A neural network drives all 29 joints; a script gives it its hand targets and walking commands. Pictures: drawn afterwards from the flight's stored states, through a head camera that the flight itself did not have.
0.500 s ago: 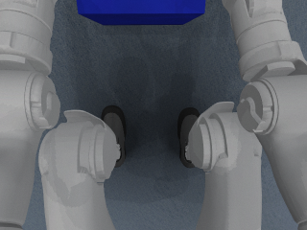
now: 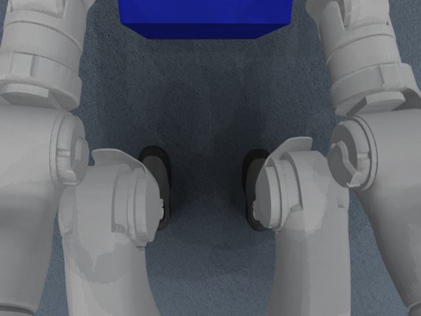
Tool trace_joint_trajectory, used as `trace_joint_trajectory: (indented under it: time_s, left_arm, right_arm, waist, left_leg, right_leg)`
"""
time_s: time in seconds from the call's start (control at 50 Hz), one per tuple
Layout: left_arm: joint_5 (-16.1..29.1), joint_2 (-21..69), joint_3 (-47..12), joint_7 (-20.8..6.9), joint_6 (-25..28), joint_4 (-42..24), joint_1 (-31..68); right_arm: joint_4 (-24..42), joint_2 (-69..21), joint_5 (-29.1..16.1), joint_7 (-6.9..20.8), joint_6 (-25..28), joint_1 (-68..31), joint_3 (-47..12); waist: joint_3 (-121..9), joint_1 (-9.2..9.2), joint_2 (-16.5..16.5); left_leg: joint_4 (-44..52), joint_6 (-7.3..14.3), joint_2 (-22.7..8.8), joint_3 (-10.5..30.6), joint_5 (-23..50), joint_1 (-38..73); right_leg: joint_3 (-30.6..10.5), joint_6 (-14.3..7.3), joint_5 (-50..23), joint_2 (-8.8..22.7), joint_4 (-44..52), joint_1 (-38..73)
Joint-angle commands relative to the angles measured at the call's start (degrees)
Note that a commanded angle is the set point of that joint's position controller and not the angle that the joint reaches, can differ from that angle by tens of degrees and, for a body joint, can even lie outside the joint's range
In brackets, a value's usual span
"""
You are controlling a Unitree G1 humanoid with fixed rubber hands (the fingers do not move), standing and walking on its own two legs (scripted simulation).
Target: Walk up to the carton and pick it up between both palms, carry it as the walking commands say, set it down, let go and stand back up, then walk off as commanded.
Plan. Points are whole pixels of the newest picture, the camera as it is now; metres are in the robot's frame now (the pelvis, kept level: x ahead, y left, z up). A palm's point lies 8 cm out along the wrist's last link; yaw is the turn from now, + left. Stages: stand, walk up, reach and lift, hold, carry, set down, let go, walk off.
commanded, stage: reach and lift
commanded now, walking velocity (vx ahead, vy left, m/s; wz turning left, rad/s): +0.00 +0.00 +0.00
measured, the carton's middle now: out of the picture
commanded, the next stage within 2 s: none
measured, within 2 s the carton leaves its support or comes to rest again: leaves its support in 0.02 s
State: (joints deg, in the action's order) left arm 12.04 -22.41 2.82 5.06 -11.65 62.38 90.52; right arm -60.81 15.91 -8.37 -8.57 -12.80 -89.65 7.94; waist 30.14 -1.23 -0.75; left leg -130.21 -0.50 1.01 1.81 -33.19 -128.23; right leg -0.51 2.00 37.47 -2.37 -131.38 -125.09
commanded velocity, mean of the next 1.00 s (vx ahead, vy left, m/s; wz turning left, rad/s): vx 0.00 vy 0.00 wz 0.00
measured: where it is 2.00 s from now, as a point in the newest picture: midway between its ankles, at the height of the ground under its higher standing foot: (209, 201)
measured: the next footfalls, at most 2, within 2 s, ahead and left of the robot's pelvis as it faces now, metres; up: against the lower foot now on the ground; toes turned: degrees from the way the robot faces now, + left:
none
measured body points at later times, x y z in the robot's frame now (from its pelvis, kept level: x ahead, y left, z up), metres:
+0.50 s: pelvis -0.01 -0.01 +0.04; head +0.37 +0.00 +0.26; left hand +0.58 +0.16 -0.13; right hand +0.57 -0.14 -0.13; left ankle +0.11 +0.12 -0.32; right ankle +0.10 -0.13 -0.32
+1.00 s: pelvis -0.02 -0.01 +0.07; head +0.35 +0.00 +0.31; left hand +0.56 +0.15 -0.06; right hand +0.55 -0.14 -0.06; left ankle +0.11 +0.12 -0.32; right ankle +0.10 -0.13 -0.32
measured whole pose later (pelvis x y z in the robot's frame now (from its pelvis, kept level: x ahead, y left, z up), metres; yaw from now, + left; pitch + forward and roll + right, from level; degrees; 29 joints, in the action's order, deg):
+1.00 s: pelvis -0.02 -0.01 +0.07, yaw +2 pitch +29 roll -1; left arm -3.4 -12.7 16.7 14.3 -21.4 45.0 87.8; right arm -39.2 5.8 4.7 -16.6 -23.6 -85.0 21.9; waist 30.1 -1.9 -0.6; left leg -115.4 -3.0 3.6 4.1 -28.6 -115.6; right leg -0.3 1.4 33.6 -2.8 -117.4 -112.7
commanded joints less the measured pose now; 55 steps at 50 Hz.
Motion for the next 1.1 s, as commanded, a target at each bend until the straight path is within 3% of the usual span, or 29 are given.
trace_joint_trajectory:
  time_s: [0.0,0.04,0.12,0.18,0.2,0.24,0.28,0.3,0.32,0.36,0.38,0.42,0.44,0.48,0.5,0.56,0.58,0.66,0.72,0.74,0.76,0.82,0.84,0.86,0.9,0.94,1.04,1.06,1.08]
  left_arm:
    - [3.00,58.02,-11.19,-14.89,2.28,-15.58,38.69]
    - [5.63,56.36,-14.02,-13.92,2.13,-23.63,43.96]
    - [-1.66,56.92,-6.44,-13.95,0.33,-15.27,39.92]
    - [-0.07,59.68,-8.31,-15.33,-0.77,-15.71,42.61]
    - [0.16,59.12,-9.03,-15.39,-0.63,-19.61,41.59]
    - [-2.45,59.63,-6.61,-16.05,-1.85,-17.04,39.26]
    - [-3.95,63.26,-5.10,-17.25,-2.77,-13.57,37.83]
    - [-2.73,60.88,-6.19,-17.79,-2.60,-16.83,38.94]
    - [-1.38,64.51,-8.87,-18.10,-3.34,-18.90,39.55]
    - [-1.83,66.50,-8.75,-18.02,-3.33,-19.02,38.98]
    - [-2.09,65.20,-8.69,-18.15,-3.19,-21.22,41.03]
    - [0.34,68.98,-12.60,-17.45,-3.36,-22.70,37.44]
    - [-0.96,72.04,-13.20,-17.33,-3.96,-20.75,36.95]
    - [-1.20,70.54,-13.76,-16.18,-3.39,-27.12,40.58]
    - [-2.17,67.26,-12.17,-15.81,-3.12,-24.46,39.77]
    - [-3.54,65.45,-10.57,-15.25,-3.41,-22.73,37.04]
    - [-2.38,67.60,-13.64,-15.26,-3.29,-25.79,40.56]
    - [-2.87,69.34,-14.07,-13.55,-5.46,-25.65,38.10]
    - [-6.11,67.40,-8.39,-14.79,-5.04,-19.49,36.97]
    - [-5.57,70.57,-10.82,-15.34,-5.52,-20.02,37.97]
    - [-6.27,69.91,-9.92,-15.11,-5.71,-21.48,37.28]
    - [-5.67,71.12,-11.08,-15.58,-6.19,-24.08,37.65]
    - [-5.87,73.27,-10.60,-15.67,-6.78,-22.80,36.30]
    - [-8.12,70.43,-7.10,-15.74,-7.41,-18.03,34.32]
    - [-5.79,74.62,-12.22,-15.81,-8.06,-26.77,36.95]
    - [-5.41,72.43,-12.21,-15.97,-8.26,-24.25,34.91]
    - [-5.67,75.35,-12.82,-16.11,-9.38,-25.62,33.15]
    - [-7.72,73.07,-9.35,-16.36,-9.59,-20.04,31.13]
    - [-3.35,75.49,-15.52,-16.20,-9.25,-29.79,34.44]
  right_arm:
    - [19.72,-50.84,-5.36,16.48,3.88,-42.27,-12.53]
    - [30.97,-50.65,-8.72,16.03,3.63,-47.72,-17.68]
    - [20.69,-51.11,-6.31,16.80,1.93,-48.77,-13.42]
    - [19.39,-51.08,-3.58,16.14,1.18,-45.97,-12.39]
    - [24.63,-54.72,-6.88,16.25,1.13,-49.81,-14.39]
    - [24.56,-55.92,-5.43,16.63,0.26,-49.72,-14.08]
    - [20.45,-53.61,-1.65,16.26,0.23,-47.34,-10.19]
    - [23.49,-55.61,-3.58,16.72,0.02,-48.37,-11.41]
    - [23.88,-54.37,-2.06,16.89,-0.12,-46.40,-10.74]
    - [21.39,-58.65,0.20,17.15,-1.49,-42.95,-11.85]
    - [21.68,-58.72,-0.75,17.15,-1.62,-43.60,-12.14]
    - [26.83,-58.74,0.35,17.94,-1.05,-39.84,-13.14]
    - [25.24,-56.96,1.70,18.03,-1.30,-40.10,-12.34]
    - [30.74,-57.12,0.69,17.80,-1.23,-42.41,-13.21]
    - [30.21,-58.77,0.91,17.76,-1.72,-42.81,-14.02]
    - [33.91,-58.45,-0.54,18.14,-1.68,-47.50,-17.48]
    - [33.34,-59.00,-1.58,17.83,-1.78,-44.59,-18.14]
    - [35.97,-57.90,-1.76,17.77,-3.05,-48.01,-18.90]
    - [23.73,-61.91,2.66,18.46,-4.58,-40.55,-13.05]
    - [29.29,-59.97,2.58,18.48,-4.00,-42.85,-13.94]
    - [31.00,-59.64,1.67,18.31,-4.21,-45.60,-14.42]
    - [28.90,-63.42,1.74,18.48,-5.21,-42.08,-15.60]
    - [30.54,-61.85,2.29,18.43,-5.33,-42.70,-14.31]
    - [26.94,-62.51,3.15,18.73,-5.73,-43.42,-13.01]
    - [34.44,-62.79,1.42,18.71,-6.07,-42.89,-16.25]
    - [33.24,-63.91,1.46,18.41,-6.81,-43.22,-17.85]
    - [36.44,-63.00,2.83,18.14,-7.80,-40.83,-18.10]
    - [33.16,-62.52,2.78,18.33,-7.69,-41.13,-16.81]
    - [41.77,-65.09,-0.78,18.34,-7.36,-45.29,-22.32]
  waist:
    - [-91.63,-1.07,-2.18]
    - [-105.42,0.44,-0.55]
    - [-92.51,4.62,-0.49]
    - [-97.68,-0.26,-0.27]
    - [-103.59,2.99,-1.63]
    - [-98.72,4.03,1.61]
    - [-96.37,-0.24,-2.06]
    - [-100.11,1.17,-2.25]
    - [-104.22,-2.62,-3.68]
    - [-106.33,-2.69,-0.39]
    - [-107.14,-1.03,-3.22]
    - [-117.25,-6.05,-2.20]
    - [-116.54,-6.53,-6.34]
    - [-122.50,-5.81,-7.60]
    - [-116.89,-3.15,-3.30]
    - [-118.35,-2.03,0.08]
    - [-123.43,-1.26,-3.04]
    - [-128.51,-1.46,-3.69]
    - [-112.25,-2.60,0.18]
    - [-118.47,-4.51,-0.82]
    - [-121.00,-2.24,-3.51]
    - [-125.88,-1.97,-1.72]
    - [-128.95,-3.94,-4.24]
    - [-121.26,-0.53,-3.70]
    - [-136.65,-3.14,-5.30]
    - [-132.38,-1.89,0.60]
    - [-137.26,-3.99,-1.12]
    - [-128.28,-0.96,-2.77]
    - [-142.31,-1.97,-0.35]
  left_leg:
    - [7.82,1.27,5.50,-3.69,27.72,46.54]
    - [7.45,0.65,5.25,-4.38,30.24,51.77]
    - [10.85,0.72,4.76,-6.23,20.59,42.78]
    - [11.02,0.18,3.99,-6.18,18.52,42.14]
    - [11.12,0.52,4.25,-7.15,21.81,46.58]
    - [11.95,0.58,4.61,-7.78,19.02,39.76]
    - [12.17,0.22,4.46,-7.87,17.13,38.30]
    - [12.16,0.63,4.49,-7.84,18.44,41.40]
    - [12.85,-0.47,4.20,-6.49,20.77,44.71]
    - [13.69,0.03,5.16,-6.16,23.15,45.27]
    - [13.20,-0.38,4.57,-7.33,22.14,43.75]
    - [13.04,-0.36,5.14,-4.94,29.44,52.21]
    - [13.86,-1.18,4.98,-5.04,29.75,52.75]
    - [13.64,-0.98,5.45,-5.94,31.52,55.39]
    - [14.58,-0.38,5.53,-5.73,30.18,51.69]
    - [15.20,0.74,6.01,-5.77,25.25,50.12]
    - [15.13,-0.20,6.09,-7.40,25.86,50.84]
    - [17.07,0.24,6.22,-5.45,25.38,59.65]
    - [18.70,0.29,6.13,-6.01,17.49,46.76]
    - [19.13,-0.53,6.67,-7.15,16.91,48.38]
    - [19.05,0.24,6.20,-6.97,18.42,52.11]
    - [20.35,-0.16,6.97,-6.96,21.02,52.33]
    - [19.87,-0.08,7.05,-7.36,20.22,53.90]
    - [20.54,0.42,7.07,-7.32,17.78,49.93]
    - [20.41,-0.35,7.05,-7.63,23.81,58.69]
    - [22.38,0.37,7.50,-6.47,21.55,53.66]
    - [23.35,-0.57,8.55,-6.81,21.57,56.31]
    - [24.04,0.23,7.78,-6.86,20.93,52.85]
    - [24.19,0.43,8.31,-6.28,23.66,59.42]
  right_leg:
    - [6.62,-2.09,-27.88,-3.98,9.50,31.58]
    - [5.79,-2.17,-31.81,-4.17,9.37,39.82]
    - [6.01,-2.01,-23.07,-4.27,12.74,35.50]
    - [5.58,-2.71,-23.36,-4.30,13.69,40.44]
    - [5.71,-2.08,-26.25,-3.99,13.64,43.34]
    - [5.72,-1.64,-23.65,-4.64,15.08,40.56]
    - [5.87,-2.03,-22.19,-4.75,16.06,39.45]
    - [5.86,-1.88,-23.39,-4.70,15.66,40.69]
    - [6.36,-2.86,-25.62,-4.56,15.12,42.16]
    - [7.09,-2.15,-27.18,-4.94,15.32,45.02]
    - [5.25,-2.79,-28.06,-4.67,15.93,45.87]
    - [7.07,-2.51,-34.49,-4.85,14.38,46.73]
    - [7.56,-2.94,-33.34,-4.82,14.45,43.95]
    - [6.37,-2.53,-35.61,-5.34,15.68,46.94]
    - [5.64,-2.19,-34.62,-5.17,16.79,45.61]
    - [5.99,-1.55,-29.86,-5.18,17.78,46.15]
    - [5.52,-2.07,-32.10,-5.40,18.14,49.73]
    - [7.02,-2.09,-26.94,-5.20,18.45,44.79]
    - [6.66,-1.93,-20.74,-5.27,21.37,38.48]
    - [7.29,-2.01,-21.59,-5.90,22.34,43.16]
    - [6.81,-1.74,-22.63,-5.06,21.85,43.03]
    - [6.96,-1.89,-25.05,-5.81,22.67,45.75]
    - [7.40,-2.02,-24.50,-5.70,22.38,47.41]
    - [6.98,-1.53,-20.99,-5.41,22.51,41.98]
    - [6.79,-2.17,-27.36,-5.73,23.58,51.57]
    - [7.73,-1.54,-26.40,-6.03,23.75,49.70]
    - [6.46,-2.21,-26.91,-6.77,26.44,52.02]
    - [5.16,-1.78,-24.79,-5.81,26.52,47.08]
    - [5.72,-1.52,-29.31,-6.55,26.77,56.52]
